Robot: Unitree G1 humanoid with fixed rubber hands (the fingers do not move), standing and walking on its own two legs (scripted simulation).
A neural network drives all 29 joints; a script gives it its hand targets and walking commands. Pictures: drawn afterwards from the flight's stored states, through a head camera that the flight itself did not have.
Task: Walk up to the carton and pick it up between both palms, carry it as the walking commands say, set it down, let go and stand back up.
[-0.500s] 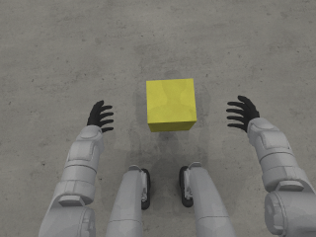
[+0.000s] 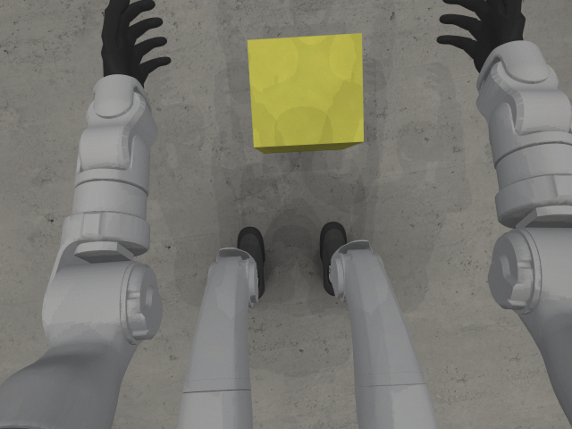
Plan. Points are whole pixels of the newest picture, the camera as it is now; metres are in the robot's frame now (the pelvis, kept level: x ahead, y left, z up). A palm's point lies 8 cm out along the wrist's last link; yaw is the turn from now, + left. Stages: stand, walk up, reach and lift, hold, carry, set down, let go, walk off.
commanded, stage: reach and lift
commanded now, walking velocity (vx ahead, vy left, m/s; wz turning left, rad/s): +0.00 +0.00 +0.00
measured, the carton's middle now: (303, 104) +0.53 -0.03 -0.53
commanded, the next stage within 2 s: none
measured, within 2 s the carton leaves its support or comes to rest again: neither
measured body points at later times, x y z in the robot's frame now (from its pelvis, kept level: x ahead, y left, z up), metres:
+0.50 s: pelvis -0.02 +0.02 -0.07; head +0.34 +0.00 +0.17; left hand +0.53 +0.17 -0.24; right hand +0.53 -0.23 -0.23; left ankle +0.09 +0.14 -0.63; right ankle +0.09 -0.10 -0.63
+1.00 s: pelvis -0.03 +0.01 -0.22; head +0.34 -0.01 +0.01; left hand +0.53 +0.17 -0.39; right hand +0.54 -0.22 -0.39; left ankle +0.09 +0.14 -0.63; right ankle +0.09 -0.10 -0.63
